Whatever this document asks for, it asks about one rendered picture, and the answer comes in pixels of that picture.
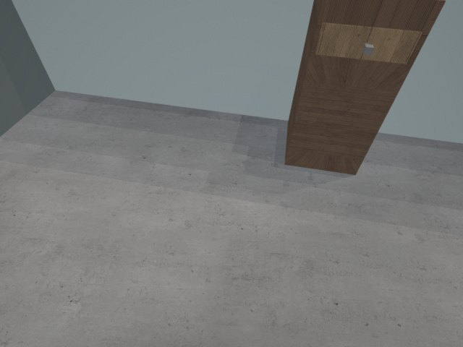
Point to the cabinet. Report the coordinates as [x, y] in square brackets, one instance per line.
[340, 103]

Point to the handle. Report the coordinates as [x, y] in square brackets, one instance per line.
[368, 49]

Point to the drawer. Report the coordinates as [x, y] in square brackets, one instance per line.
[390, 45]

